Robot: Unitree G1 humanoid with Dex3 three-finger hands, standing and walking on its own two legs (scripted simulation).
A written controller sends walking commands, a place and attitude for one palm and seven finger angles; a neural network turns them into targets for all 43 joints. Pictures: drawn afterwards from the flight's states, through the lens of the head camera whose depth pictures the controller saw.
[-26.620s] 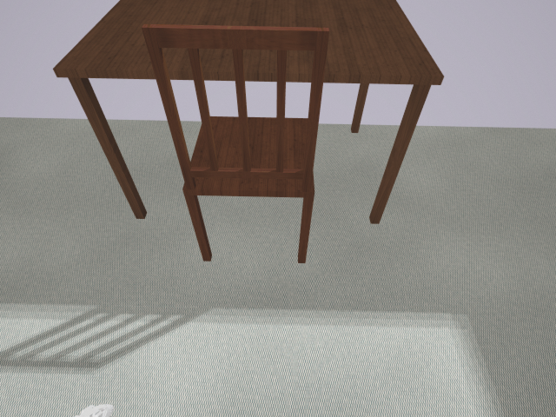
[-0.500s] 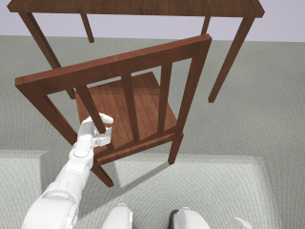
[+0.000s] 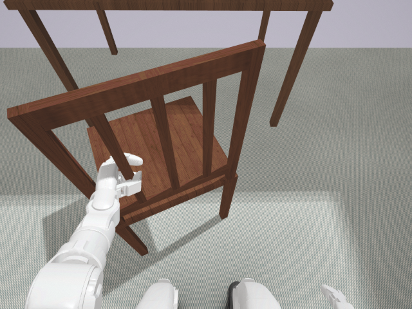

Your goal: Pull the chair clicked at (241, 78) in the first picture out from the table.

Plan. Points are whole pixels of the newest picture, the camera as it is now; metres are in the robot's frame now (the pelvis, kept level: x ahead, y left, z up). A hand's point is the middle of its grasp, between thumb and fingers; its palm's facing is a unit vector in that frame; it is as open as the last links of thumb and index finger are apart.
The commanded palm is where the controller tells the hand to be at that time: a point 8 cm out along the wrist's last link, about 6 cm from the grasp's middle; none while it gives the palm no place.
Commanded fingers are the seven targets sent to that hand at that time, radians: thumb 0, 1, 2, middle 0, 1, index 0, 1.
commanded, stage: step backward, pulling the chair out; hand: left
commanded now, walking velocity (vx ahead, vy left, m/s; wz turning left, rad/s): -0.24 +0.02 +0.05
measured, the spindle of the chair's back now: (168, 153) +0.44 +0.09 -0.03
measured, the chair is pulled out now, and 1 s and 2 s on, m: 0.45 0.60 0.61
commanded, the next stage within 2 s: stop walking, hand still on the chair in 0.10 s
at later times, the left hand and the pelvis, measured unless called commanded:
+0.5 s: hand (130, 228) +0.27 +0.16 -0.05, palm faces +0.11 -0.97 -0.24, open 5.4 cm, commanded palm +0.25 +0.20 -0.03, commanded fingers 0.00 0.90 0.90 -0.50 -1.45 -0.50 -1.45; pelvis -0.04 -0.02 +0.00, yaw -1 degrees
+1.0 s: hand (127, 251) +0.23 +0.15 -0.04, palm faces +0.17 -0.96 -0.22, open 5.5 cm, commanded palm +0.20 +0.20 -0.03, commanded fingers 0.00 0.90 0.90 -0.50 -1.45 -0.50 -1.45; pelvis -0.03 -0.03 +0.02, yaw +0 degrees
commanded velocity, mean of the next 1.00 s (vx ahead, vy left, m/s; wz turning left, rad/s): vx -0.03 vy -0.01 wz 0.01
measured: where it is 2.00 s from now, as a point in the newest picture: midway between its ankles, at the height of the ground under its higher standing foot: outside the picture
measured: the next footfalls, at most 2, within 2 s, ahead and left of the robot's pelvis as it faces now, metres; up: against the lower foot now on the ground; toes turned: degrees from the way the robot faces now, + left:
left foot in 0.54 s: -0.04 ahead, +0.09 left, +0.00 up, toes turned +2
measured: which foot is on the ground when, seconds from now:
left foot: down 0.00-0.34, up 0.36-0.52, down 0.54-1.00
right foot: down 0.00-1.00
